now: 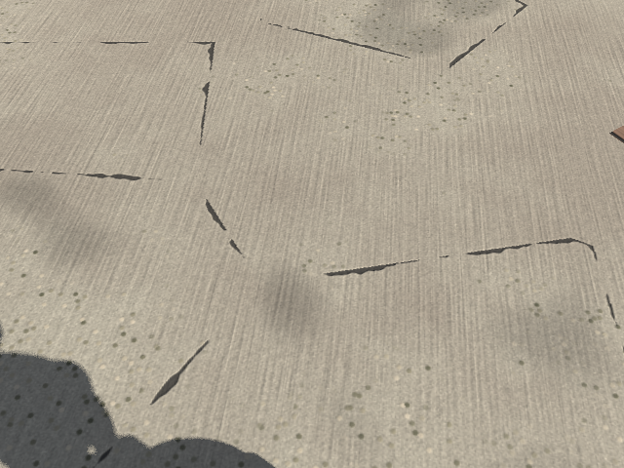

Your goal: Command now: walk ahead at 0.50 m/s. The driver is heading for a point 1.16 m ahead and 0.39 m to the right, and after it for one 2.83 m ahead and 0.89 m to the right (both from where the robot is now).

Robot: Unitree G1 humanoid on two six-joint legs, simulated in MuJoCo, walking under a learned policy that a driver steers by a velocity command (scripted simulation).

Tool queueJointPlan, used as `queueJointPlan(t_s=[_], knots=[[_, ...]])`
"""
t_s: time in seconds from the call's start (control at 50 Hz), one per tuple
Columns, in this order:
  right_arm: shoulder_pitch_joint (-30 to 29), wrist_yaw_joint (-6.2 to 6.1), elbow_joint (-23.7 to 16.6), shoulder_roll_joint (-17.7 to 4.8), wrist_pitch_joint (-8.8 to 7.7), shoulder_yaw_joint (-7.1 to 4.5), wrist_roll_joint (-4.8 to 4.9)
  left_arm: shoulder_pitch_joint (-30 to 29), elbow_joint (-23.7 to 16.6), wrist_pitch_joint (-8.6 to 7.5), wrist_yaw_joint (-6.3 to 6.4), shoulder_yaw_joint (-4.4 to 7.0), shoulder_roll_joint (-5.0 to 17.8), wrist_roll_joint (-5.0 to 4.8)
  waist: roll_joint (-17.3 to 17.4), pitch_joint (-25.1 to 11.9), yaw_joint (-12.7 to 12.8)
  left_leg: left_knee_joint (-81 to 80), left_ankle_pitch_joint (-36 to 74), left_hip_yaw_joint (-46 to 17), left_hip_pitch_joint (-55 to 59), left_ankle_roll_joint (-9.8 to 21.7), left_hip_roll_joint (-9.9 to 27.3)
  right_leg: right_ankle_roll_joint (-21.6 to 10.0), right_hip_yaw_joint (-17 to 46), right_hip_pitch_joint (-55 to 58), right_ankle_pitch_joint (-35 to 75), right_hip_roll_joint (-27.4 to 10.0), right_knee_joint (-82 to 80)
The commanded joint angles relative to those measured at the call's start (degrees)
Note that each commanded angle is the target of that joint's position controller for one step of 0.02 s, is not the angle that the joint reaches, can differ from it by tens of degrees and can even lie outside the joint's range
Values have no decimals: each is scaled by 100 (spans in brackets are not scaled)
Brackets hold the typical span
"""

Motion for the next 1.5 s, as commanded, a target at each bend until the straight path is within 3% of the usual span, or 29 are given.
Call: queueJointPlan(t_s=[0.02, 0.06, 0.1, 0.12, 0.14, 0.16, 0.18, 0.22, 0.3, 0.44, 0.58, 0.64, 0.66, 0.68, 0.7, 0.72, 0.76, 0.82, 1.06, 1.12, 1.16, 1.18, 1.2, 1.22, 1.24, 1.26, 1.3, 1.4, 1.5], knots=[[111, -55, -115, -1015, 15, -248, 47, -635, -542, -116, -83, 79, 443, -26, 584, 306, 73, -181, 1589, -772, -10, 864, 1753, -159, -29, 88, -165, 110, -369], [76, -81, -54, -1071, 82, -273, 51, -453, -527, -140, -115, 121, 565, -19, 676, 184, 230, 157, 2177, -805, 288, 752, 1847, -308, -114, 414, -608, 212, -509], [-58, -105, -62, -1009, 151, -236, 33, 704, -183, -152, -72, 314, 898, 9, 637, -525, 834, 1526, 3654, -476, 113, 516, 1465, -573, -423, 2101, -676, 523, -694], [0, -127, -184, -767, 154, -119, -71, 1717, 35, -140, -18, 445, 1292, 58, 184, -1360, 1187, 3121, 2654, -204, -848, 307, 1138, -906, 396, 3778, -398, -244, -447], [699, -67, -272, -92, 31, 85, -84, 2149, 167, -86, -11, 569, 1793, 63, -1323, -2069, 909, 5252, -515, -84, -3257, -133, 90, -1869, 3086, 5813, -1582, -1532, -967], [448, -37, -175, -530, -97, -2, -1, 2172, 142, -75, -23, 415, 1231, -27, -1052, -2147, 1116, 6026, -1921, -888, -3998, -92, 146, -1885, 3937, 5896, -2387, -1593, -1581], [-70, -2, -331, -889, -178, -105, 154, 1741, 70, -86, -7, 332, 1007, -16, -707, -1278, 1075, 6225, -1549, -882, -4441, 0, 453, -1608, 3137, 5227, -2413, -1423, -1686], [-610, -49, -445, -802, -193, -108, 64, 1069, -43, -97, -3, 256, 737, 63, -89, -437, 785, 5628, -673, -635, -4161, -1, 932, -1402, 2011, 3747, -1430, -1016, -1953], [-414, -76, -383, -464, 25, -82, -17, 914, 32, -200, -9, 240, 667, 75, -216, -215, 395, 4856, -152, -617, -3476, -154, 1183, -1463, 1176, 2730, -522, -778, -2511], [-1698, -4, -702, -270, -5, 2, -33, 1399, 333, -146, 131, 305, 922, -1, -66, 150, 729, 2568, 1817, -365, -3530, -285, 992, -1199, 246, 2824, -298, -472, -2782], [-2313, 168, -984, -493, -133, -35, 13, 1854, 662, 46, 189, 370, 1049, -93, -140, 306, 743, 1563, 1275, -426, -3230, -57, 735, -1051, 606, 3747, 0, -908, -2126], [-515, 76, -490, -1067, -185, -319, -65, 1644, 561, 88, 206, 291, 850, -34, -21, -873, -160, 1534, 1191, -409, -380, 323, 772, -687, 296, 2986, 926, -333, -34], [269, 21, -382, -1625, -156, -459, -182, 2062, 381, 22, 184, 118, 275, 44, 1062, -1873, -207, 1582, 859, -2265, 1928, 954, 2211, -292, -151, 1020, -956, 416, 2130], [464, 37, -295, -1417, -96, -408, -113, 2276, 421, -73, 175, 70, 174, -53, 1987, -2413, -185, 753, -169, -4095, 2427, 1407, 2840, -171, 237, -112, -3733, 821, 3382], [122, 29, -350, -990, -93, -273, -77, 1898, 382, -114, 167, 244, 794, -204, 1364, -1585, -214, 535, -778, -3586, 1749, 1148, 2643, -228, 579, -597, -3531, 464, 3912], [-269, 11, -408, -775, -98, -209, -69, 1514, 269, -116, 175, 277, 853, -243, 1134, -952, -104, 393, -732, -2816, 1006, 935, 2461, -274, 429, -715, -3033, 190, 3905], [-915, 30, -409, -410, -157, -105, -115, 1361, 274, -4, 223, 337, 717, -141, 911, -249, 237, -77, -39, -1729, -256, 715, 2017, -257, 406, -263, -2271, -157, 3374], [-1149, 24, -307, -454, -243, -149, -159, 1480, 219, 201, 204, 318, 370, -138, 909, -10, 500, -467, 792, -891, -917, 796, 1939, -156, 386, 93, -1814, -297, 3142], [-468, -154, 96, -994, -6, -347, -9, -277, -635, 220, -131, 228, 213, -61, 447, 527, 64, -313, 2139, 795, 351, 614, 2063, -328, -325, -320, -474, -51, 367], [-588, -176, 61, -1210, 122, -418, 72, 3, -741, 258, -178, 350, 457, -62, 696, 167, 393, 684, 4545, 1029, 698, 436, 2096, -630, -766, 446, -1319, 400, 292], [-771, -187, 0, -1226, 202, -406, 114, 1444, -408, 282, -116, 636, 926, -101, 618, -607, 1224, 2713, 5167, 1256, 155, 172, 1790, -994, -935, 2464, -1178, 915, -159], [-660, -190, -106, -949, 157, -298, -51, 2288, -208, 346, 18, 841, 1480, -112, -135, -1118, 1477, 4551, 3112, 1277, -1325, -125, 1503, -1342, 360, 4180, -1209, 213, -341], [-299, -118, -467, -186, -31, -59, -169, 1856, -373, 284, 32, 876, 1982, -156, -1486, -1623, 731, 6616, -1755, 534, -3857, -487, 143, -2549, 3840, 5844, -2219, -1171, -1236], [-846, -18, -516, -669, -292, -125, 51, 2010, -493, 198, -19, 697, 1454, -79, -600, -2023, 1146, 6951, -1852, -729, -4471, -311, 287, -2491, 4478, 5966, -2651, -1370, -1904], [-1315, 28, -653, -827, -409, -164, 244, 1859, -454, 106, -26, 604, 1129, -24, -330, -1263, 1153, 6766, -1395, -694, -4781, -133, 552, -2189, 3606, 5431, -2255, -1201, -1882], [-1318, -8, -617, -743, -452, -150, 162, 1499, -479, 45, -35, 553, 965, -39, 186, -742, 848, 6151, -932, -710, -4523, -83, 828, -1953, 2869, 4536, -1587, -926, -1840], [-1184, -53, -493, -836, -351, -230, -59, 927, -653, 23, 21, 440, 665, 17, 106, -406, 473, 5357, -491, -734, -3715, -159, 1095, -1744, 2056, 3346, -628, -558, -1984], [-1658, -71, -701, -528, -136, -163, -165, 1189, -622, -5, 194, 517, 992, -27, 106, -109, 480, 3741, 567, -547, -3525, -566, 905, -1666, 1414, 2513, 65, -245, -2237], [-2537, 32, -990, -405, -193, -77, -61, 1568, -488, 61, 247, 531, 1000, -67, -194, 55, 848, 2019, 2035, -503, -2899, -574, 495, -1282, 1305, 2216, -819, 9, -2124]])
Velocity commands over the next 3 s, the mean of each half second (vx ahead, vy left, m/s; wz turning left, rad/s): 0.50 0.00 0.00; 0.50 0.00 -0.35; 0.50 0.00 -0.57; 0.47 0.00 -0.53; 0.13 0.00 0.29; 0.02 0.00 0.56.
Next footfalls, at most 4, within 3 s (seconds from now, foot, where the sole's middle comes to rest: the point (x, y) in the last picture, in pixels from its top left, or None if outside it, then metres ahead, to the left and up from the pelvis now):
0.12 right None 0.25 -0.14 -0.78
0.64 left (251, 448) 0.53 0.11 -0.78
1.18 right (376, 343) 0.76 -0.19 -0.78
1.66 left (340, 231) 1.12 -0.14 -0.78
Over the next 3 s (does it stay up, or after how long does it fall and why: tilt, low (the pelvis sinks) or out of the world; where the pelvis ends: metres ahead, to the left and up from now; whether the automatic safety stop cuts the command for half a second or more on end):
stays up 1.15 -0.35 -0.01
